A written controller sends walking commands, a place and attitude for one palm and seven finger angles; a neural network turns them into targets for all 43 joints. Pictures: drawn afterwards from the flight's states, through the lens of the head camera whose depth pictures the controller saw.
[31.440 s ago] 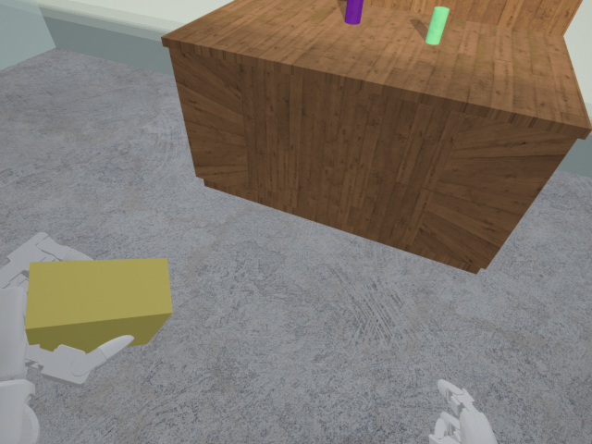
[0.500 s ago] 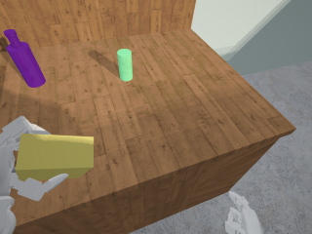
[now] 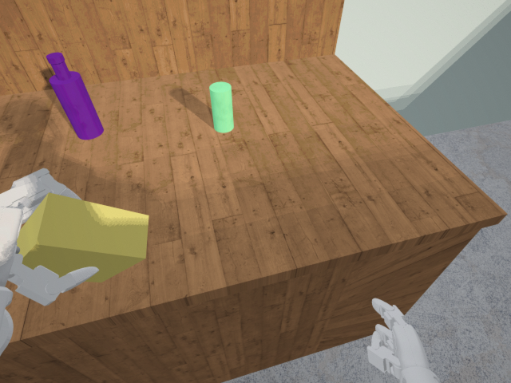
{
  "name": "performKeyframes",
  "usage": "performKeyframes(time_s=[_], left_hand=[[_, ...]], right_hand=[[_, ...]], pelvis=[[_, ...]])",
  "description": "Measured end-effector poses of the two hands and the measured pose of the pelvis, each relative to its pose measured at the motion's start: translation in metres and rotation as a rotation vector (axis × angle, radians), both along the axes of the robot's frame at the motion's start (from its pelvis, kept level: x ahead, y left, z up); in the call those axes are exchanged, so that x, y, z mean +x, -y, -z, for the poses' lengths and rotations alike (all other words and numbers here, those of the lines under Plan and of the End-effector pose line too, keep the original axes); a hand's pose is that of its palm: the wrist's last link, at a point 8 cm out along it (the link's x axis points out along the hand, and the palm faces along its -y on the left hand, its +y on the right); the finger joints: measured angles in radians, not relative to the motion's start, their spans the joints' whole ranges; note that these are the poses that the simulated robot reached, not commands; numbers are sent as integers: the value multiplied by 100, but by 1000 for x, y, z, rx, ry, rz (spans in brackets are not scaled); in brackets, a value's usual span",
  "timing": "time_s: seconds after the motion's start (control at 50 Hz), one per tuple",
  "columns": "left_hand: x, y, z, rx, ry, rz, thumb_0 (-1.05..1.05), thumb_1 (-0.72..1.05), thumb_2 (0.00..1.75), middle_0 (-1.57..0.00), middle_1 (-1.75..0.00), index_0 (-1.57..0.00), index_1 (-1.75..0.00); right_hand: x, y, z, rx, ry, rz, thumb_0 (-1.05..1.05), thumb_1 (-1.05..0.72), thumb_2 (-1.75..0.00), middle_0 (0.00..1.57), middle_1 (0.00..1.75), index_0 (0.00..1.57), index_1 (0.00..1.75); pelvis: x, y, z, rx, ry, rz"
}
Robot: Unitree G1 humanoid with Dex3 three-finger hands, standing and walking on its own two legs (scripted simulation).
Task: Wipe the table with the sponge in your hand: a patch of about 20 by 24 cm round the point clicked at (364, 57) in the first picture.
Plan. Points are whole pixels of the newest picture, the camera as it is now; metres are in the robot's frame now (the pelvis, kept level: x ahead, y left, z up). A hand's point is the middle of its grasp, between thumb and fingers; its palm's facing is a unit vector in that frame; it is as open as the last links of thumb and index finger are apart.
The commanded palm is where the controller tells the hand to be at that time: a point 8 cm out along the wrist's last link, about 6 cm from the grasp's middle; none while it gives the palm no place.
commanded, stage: turn the palm down, sponge in hand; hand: left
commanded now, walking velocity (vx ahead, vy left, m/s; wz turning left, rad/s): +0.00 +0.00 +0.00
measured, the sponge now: (94, 247) +0.23 +0.25 +0.14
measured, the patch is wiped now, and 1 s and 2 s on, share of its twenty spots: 0.00 0.00 0.00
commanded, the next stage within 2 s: move the sponge above the wiping area in 1.76 s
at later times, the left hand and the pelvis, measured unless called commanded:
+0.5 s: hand (78, 236) +0.22 +0.25 +0.17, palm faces +0.26 -0.43 -0.87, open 10.0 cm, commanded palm +0.19 +0.27 +0.22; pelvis +0.00 -0.04 +0.00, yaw -1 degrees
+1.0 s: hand (65, 227) +0.23 +0.28 +0.17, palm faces +0.17 -0.21 -0.96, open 10.0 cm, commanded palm +0.19 +0.28 +0.24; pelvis +0.00 +0.00 +0.01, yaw -1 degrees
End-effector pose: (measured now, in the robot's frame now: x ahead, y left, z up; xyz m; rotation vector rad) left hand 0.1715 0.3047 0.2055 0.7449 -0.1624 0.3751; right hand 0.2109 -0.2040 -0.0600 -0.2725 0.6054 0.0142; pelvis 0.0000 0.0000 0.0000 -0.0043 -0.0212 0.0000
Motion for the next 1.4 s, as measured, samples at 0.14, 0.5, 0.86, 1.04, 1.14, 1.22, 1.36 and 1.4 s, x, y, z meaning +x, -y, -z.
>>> performKeyframes(time_s=[0.14, 0.5, 0.86, 1.04, 1.14, 1.22, 1.36, 1.4], left_hand=[[6, 1, -2, 57, -135, -78, -1, -49, 103, -73, -134, -75, -134], [16, 34, -11, 288, -236, -83, 0, -50, 103, -74, -134, -75, -134], [28, 25, -19, 439, -295, -171, 0, -50, 103, -74, -134, -75, -134], [31, 24, -19, 522, -345, -158, 0, -50, 104, -74, -134, -75, -134], [33, 15, -24, 555, -347, -204, 0, -50, 104, -74, -134, -75, -134], [37, 10, -25, 579, -366, -241, 0, -50, 104, -74, -134, -75, -134], [39, 16, -23, 631, -393, -216, 0, -50, 104, -74, -134, -75, -134], [38, 17, -23, 644, -395, -215, 0, -50, 104, -74, -134, -75, -134]], right_hand=[[-5, 15, 10, 21, -8, 35, 1, -91, -90, 20, 30, 21, 30], [-23, 73, 24, 0, -22, 156, 1, -91, -90, 20, 30, 20, 30], [11, 24, 5, 61, 40, 99, 1, -91, -90, 20, 30, 20, 30], [32, -16, -9, 94, 61, 9, 1, -91, -90, 20, 30, 20, 30], [39, -29, -13, 96, 55, -17, 1, -91, -90, 20, 30, 20, 30], [39, -28, -14, 89, 46, -19, 1, -91, -90, 20, 30, 20, 31], [39, -29, -15, 92, 38, -22, 1, -91, -90, 20, 30, 20, 30], [39, -30, -15, 94, 35, -26, 1, -91, -90, 20, 30, 20, 30]], pelvis=[[-3, 15, -1, 7, 12, -9], [1, 37, 4, 14, 17, 19], [2, 15, -2, 13, 30, 22], [1, 2, -8, 9, 44, 16], [0, -3, -11, 6, 50, 14], [-2, -7, -12, 8, 54, 16], [-4, -10, -13, 10, 54, 22], [-5, -10, -13, 11, 56, 25]])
